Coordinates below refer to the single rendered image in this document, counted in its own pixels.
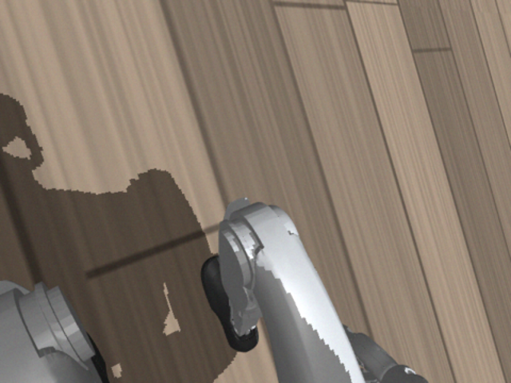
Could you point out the right robot foot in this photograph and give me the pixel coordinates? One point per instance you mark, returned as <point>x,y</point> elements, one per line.
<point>219,303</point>

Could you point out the left robot foot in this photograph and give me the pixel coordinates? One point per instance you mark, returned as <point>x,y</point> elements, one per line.
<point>99,362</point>

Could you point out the right robot hand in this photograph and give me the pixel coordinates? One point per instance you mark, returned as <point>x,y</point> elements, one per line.
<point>372,357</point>

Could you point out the right robot arm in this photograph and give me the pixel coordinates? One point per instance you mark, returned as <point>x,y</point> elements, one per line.
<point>402,374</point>

